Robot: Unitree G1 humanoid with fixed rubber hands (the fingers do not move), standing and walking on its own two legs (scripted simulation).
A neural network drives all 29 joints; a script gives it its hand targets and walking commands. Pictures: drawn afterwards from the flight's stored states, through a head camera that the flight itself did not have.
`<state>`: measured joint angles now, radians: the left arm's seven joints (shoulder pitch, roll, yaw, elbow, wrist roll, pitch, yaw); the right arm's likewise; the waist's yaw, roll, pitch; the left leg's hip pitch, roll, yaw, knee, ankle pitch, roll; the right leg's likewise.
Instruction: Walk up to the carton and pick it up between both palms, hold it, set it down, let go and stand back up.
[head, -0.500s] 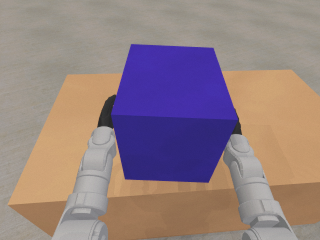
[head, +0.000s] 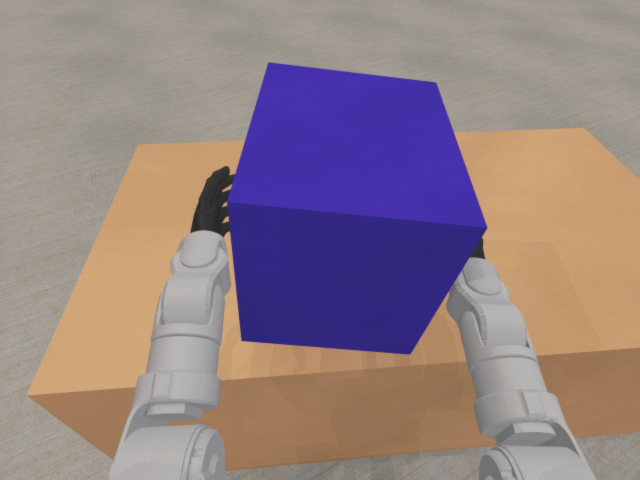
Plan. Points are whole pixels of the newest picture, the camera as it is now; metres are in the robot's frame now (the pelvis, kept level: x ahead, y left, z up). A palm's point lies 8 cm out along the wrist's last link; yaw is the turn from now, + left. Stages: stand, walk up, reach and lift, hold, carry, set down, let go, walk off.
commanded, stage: reach and lift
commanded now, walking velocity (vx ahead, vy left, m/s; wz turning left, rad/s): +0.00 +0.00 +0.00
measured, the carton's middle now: (340, 210) +0.42 -0.04 +0.13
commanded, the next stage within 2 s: hold in 0.90 s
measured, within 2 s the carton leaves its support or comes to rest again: neither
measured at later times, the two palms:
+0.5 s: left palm (192, 227) +0.38 +0.14 +0.15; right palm (452, 246) +0.35 -0.17 +0.12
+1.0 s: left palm (187, 220) +0.37 +0.14 +0.17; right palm (456, 236) +0.35 -0.17 +0.14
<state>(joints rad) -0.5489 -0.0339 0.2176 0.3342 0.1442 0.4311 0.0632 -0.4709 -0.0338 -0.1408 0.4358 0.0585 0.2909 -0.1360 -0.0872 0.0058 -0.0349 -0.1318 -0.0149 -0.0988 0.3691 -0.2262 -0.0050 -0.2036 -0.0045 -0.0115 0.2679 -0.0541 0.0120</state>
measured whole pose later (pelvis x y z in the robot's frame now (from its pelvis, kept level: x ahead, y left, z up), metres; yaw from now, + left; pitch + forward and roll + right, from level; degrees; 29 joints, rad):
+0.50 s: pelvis +0.01 +0.00 +0.00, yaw +1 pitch -2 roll -1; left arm -0.52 -0.01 0.20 0.23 0.14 0.50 0.05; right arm -0.46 -0.03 -0.11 0.35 0.10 0.34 -0.17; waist -0.09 0.00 -0.03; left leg -0.11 -0.02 -0.12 0.39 -0.25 0.00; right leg -0.17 0.00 -0.03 0.27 -0.07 0.02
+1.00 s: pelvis +0.01 +0.00 +0.00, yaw +0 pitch -3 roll -1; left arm -0.52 -0.03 0.22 0.14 0.16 0.59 0.05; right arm -0.48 -0.05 -0.08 0.31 0.14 0.42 -0.18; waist -0.08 0.01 -0.02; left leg -0.08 -0.01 -0.10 0.39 -0.25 0.00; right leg -0.14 0.01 -0.01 0.27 -0.07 0.01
